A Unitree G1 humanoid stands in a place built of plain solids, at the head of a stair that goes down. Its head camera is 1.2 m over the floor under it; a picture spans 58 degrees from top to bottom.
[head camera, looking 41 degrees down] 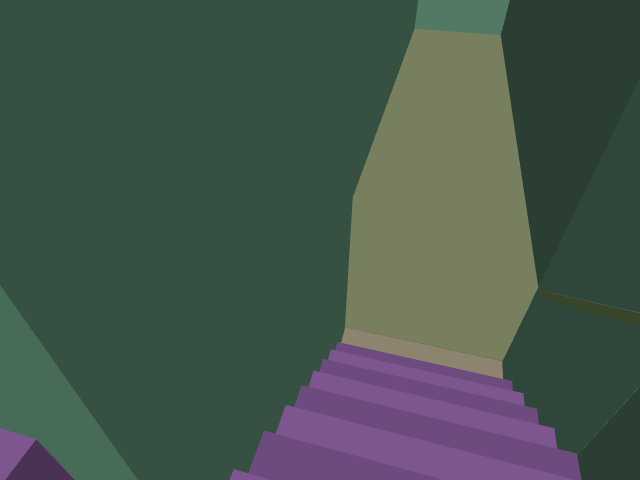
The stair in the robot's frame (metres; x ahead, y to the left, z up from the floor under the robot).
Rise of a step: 0.20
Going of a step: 0.22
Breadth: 1.30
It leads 15 degrees to the right of straight ahead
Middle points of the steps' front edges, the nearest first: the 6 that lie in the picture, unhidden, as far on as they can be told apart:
0.80 -0.48 -0.61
1.02 -0.53 -0.81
1.23 -0.59 -1.01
1.44 -0.65 -1.22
1.65 -0.71 -1.42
1.87 -0.76 -1.62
